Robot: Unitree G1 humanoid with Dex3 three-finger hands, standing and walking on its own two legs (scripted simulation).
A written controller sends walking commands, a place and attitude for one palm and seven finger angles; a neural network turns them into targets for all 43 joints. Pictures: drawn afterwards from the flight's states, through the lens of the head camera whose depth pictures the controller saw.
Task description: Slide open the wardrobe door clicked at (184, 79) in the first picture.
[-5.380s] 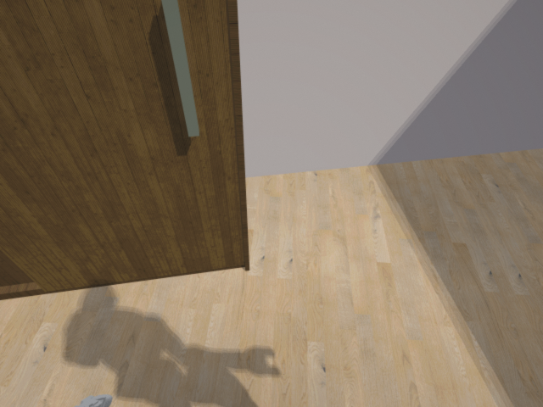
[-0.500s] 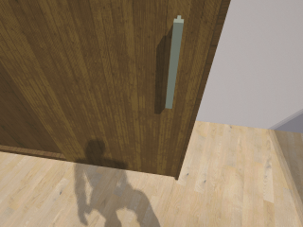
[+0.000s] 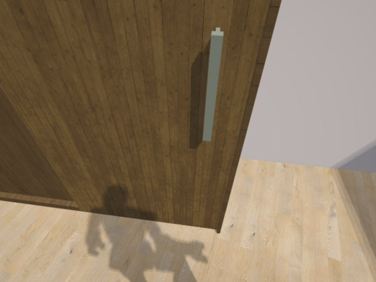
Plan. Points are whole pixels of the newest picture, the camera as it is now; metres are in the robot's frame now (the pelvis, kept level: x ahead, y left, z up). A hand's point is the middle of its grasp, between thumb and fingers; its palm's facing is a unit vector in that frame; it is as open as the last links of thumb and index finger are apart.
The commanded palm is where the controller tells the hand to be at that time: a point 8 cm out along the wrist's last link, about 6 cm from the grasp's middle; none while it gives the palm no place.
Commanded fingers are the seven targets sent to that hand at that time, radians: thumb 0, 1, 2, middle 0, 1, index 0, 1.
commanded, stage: look again from close up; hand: right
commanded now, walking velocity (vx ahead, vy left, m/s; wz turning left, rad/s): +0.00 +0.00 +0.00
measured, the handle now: (211, 91) +0.55 -0.02 +0.15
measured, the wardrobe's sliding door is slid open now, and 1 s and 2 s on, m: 0.00 0.00 0.00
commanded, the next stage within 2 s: none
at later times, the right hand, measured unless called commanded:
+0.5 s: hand out of the picture +0.00 -0.25 -0.16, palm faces -0.02 +0.96 -0.28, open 7.4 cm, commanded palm none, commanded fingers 0.00 -0.90 -0.90 0.20 0.30 0.20 0.30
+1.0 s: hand out of the picture -0.05 -0.23 -0.17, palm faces +0.00 +0.98 -0.22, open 7.4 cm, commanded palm none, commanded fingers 0.00 -0.90 -0.90 0.20 0.30 0.20 0.30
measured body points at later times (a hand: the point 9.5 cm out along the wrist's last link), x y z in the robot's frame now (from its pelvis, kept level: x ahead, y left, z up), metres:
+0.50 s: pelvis -0.02 -0.03 +0.01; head -0.03 -0.04 +0.46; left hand +0.04 +0.25 -0.12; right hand +0.00 -0.30 -0.14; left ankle -0.04 +0.10 -0.73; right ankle +0.04 -0.10 -0.73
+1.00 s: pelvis -0.03 -0.04 +0.01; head -0.03 -0.05 +0.46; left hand +0.01 +0.20 -0.14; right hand -0.05 -0.28 -0.15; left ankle -0.04 +0.10 -0.73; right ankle +0.04 -0.10 -0.73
